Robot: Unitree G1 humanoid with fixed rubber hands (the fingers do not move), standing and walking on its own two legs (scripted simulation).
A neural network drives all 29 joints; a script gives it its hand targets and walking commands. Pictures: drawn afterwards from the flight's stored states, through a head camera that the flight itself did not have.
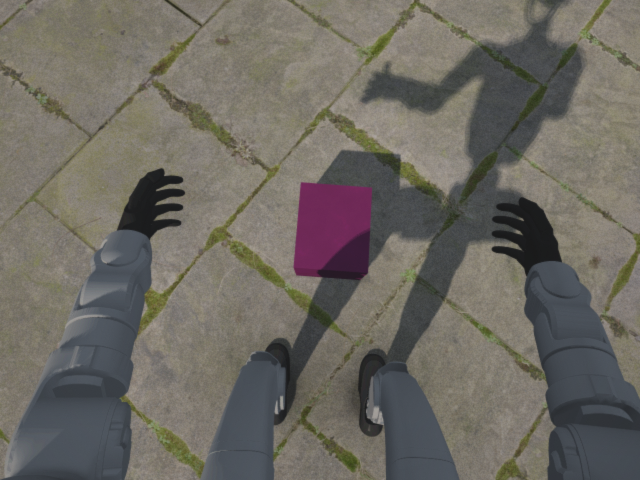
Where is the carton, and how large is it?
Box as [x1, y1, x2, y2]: [293, 182, 371, 279]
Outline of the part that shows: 301,182 293,267 296,274 360,279 367,273 371,188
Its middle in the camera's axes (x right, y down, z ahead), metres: +0.04 -0.03 +1.03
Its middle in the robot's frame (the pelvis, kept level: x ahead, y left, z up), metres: +0.51 -0.01 -0.62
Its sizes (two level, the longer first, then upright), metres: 0.218 0.181 0.167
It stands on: the floor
